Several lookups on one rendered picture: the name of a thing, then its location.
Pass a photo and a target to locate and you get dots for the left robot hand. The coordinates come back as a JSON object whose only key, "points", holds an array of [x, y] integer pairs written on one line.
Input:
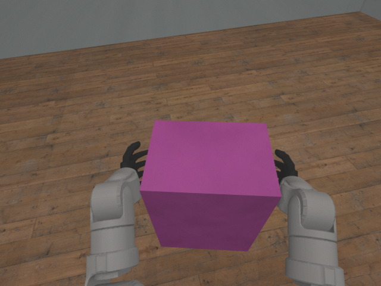
{"points": [[129, 158]]}

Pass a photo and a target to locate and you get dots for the left robot forearm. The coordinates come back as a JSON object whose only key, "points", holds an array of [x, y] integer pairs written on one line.
{"points": [[112, 240]]}

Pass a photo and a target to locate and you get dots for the carton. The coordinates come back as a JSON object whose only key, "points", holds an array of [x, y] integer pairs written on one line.
{"points": [[209, 185]]}

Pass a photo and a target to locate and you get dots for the right robot hand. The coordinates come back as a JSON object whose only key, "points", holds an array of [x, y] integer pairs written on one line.
{"points": [[287, 168]]}

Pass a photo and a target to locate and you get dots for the right robot forearm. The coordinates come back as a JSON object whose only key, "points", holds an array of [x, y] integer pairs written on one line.
{"points": [[313, 254]]}

